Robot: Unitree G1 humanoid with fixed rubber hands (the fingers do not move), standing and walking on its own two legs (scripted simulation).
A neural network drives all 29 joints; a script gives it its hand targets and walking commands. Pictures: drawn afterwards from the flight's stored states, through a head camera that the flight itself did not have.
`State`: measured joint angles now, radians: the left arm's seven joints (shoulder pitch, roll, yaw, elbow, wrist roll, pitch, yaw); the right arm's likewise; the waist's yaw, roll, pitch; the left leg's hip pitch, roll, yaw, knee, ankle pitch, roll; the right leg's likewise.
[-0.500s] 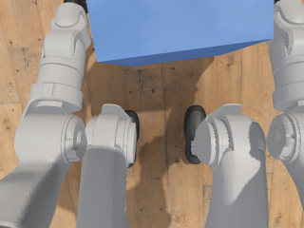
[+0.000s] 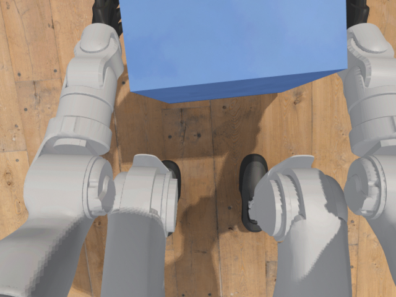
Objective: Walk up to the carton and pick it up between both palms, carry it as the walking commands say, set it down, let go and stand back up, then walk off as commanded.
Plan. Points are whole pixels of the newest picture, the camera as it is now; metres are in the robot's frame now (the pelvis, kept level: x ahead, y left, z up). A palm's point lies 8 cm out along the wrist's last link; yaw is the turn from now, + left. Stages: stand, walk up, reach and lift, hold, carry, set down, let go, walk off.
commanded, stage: set down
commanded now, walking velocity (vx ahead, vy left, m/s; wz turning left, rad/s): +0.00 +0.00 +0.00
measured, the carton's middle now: (225, 53) +0.50 -0.04 -0.22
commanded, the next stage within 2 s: none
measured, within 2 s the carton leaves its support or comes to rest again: neither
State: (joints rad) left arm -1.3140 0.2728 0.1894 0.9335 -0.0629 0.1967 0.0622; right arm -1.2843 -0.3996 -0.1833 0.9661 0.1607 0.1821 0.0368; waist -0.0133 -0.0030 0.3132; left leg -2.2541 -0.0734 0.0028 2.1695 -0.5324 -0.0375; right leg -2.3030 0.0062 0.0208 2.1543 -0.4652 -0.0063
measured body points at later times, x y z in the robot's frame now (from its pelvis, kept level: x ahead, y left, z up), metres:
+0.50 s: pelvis +0.00 +0.00 -0.01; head +0.35 -0.02 +0.27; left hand +0.55 +0.15 -0.16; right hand +0.53 -0.23 -0.17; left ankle +0.13 +0.12 -0.33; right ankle +0.14 -0.12 -0.33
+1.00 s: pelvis +0.00 +0.00 +0.00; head +0.37 -0.02 +0.26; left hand +0.54 +0.18 -0.18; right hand +0.52 -0.24 -0.19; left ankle +0.13 +0.12 -0.33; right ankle +0.14 -0.12 -0.33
